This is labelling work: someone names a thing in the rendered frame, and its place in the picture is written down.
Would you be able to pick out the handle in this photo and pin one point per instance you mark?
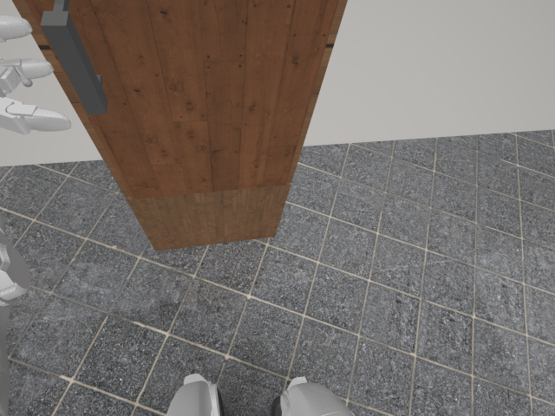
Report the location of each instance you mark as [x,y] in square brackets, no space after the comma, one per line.
[64,39]

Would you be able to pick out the left robot shin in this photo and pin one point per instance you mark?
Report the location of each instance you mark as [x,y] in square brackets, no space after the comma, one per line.
[193,377]

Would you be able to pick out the robot right thigh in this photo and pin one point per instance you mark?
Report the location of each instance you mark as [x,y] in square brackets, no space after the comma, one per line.
[312,399]

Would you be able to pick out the cupboard door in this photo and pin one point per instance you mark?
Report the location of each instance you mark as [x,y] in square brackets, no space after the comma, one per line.
[203,95]

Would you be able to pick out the robot left hand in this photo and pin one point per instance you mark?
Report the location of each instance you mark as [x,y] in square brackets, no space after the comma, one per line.
[14,115]

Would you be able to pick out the robot left upper arm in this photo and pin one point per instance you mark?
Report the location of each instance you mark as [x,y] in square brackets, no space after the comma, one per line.
[14,282]

